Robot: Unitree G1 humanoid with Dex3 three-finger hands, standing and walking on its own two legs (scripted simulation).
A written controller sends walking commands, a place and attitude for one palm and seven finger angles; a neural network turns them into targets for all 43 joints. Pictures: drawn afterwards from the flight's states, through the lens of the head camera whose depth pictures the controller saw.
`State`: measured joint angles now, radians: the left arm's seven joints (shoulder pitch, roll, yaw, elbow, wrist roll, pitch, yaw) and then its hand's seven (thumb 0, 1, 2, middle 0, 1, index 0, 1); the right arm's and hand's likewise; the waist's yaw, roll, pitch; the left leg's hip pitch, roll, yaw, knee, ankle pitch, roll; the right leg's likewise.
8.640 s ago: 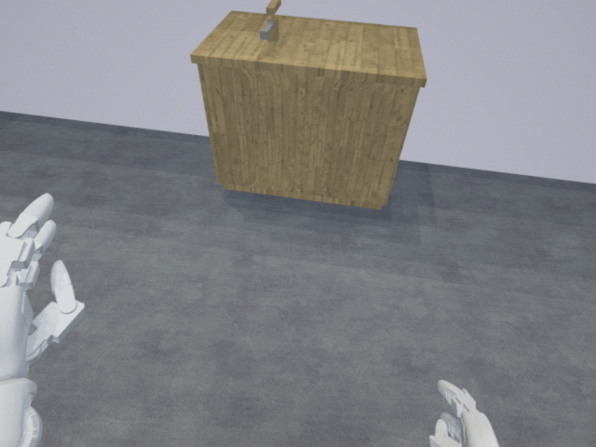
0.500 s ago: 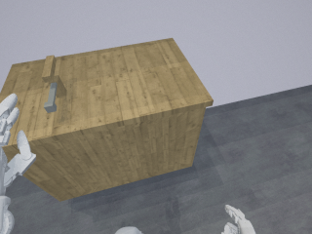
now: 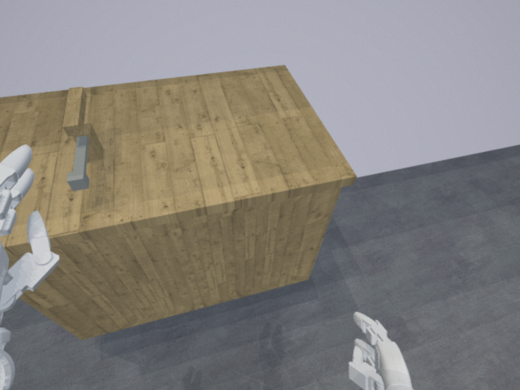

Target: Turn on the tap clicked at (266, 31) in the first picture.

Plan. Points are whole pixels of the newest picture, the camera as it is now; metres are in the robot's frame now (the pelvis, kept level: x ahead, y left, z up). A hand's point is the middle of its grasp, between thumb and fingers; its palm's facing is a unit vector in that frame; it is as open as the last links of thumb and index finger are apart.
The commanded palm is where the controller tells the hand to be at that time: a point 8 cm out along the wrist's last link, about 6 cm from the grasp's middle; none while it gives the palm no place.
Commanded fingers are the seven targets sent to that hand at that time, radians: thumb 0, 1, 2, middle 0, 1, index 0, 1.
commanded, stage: come to a stop and stand still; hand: left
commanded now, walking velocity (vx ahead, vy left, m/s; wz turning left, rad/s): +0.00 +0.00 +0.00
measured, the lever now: (78, 180) +0.45 +0.38 +0.01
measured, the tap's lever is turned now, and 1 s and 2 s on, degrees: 0 0 0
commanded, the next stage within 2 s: look again from close up in 1.50 s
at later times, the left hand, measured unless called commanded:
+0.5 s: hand (72, 308) +0.17 +0.20 +0.16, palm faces +0.40 -0.83 -0.40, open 7.4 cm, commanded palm +0.12 +0.24 +0.18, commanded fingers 0.00 0.90 0.90 -0.20 -0.30 -0.20 -0.30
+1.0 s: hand (56, 318) +0.16 +0.22 +0.15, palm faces +0.40 -0.83 -0.40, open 7.4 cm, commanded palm +0.11 +0.25 +0.18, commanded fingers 0.00 0.90 0.90 -0.20 -0.30 -0.20 -0.30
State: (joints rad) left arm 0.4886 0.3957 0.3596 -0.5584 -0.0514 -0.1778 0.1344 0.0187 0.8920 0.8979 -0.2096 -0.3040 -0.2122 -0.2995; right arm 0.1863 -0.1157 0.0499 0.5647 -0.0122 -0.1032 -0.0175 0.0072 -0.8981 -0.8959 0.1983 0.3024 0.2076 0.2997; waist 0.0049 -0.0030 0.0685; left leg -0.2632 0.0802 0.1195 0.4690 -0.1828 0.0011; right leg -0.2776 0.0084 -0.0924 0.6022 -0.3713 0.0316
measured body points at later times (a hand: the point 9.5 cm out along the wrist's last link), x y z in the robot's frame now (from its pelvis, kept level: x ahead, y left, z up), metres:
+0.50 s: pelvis -0.04 -0.04 +0.00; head -0.04 -0.04 +0.45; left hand +0.14 +0.24 +0.19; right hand +0.12 -0.29 -0.09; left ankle -0.03 +0.09 -0.74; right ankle +0.01 -0.10 -0.74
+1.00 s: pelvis -0.05 -0.03 +0.00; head -0.05 -0.03 +0.45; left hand +0.13 +0.26 +0.18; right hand +0.10 -0.25 -0.10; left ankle -0.03 +0.08 -0.74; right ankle +0.01 -0.10 -0.74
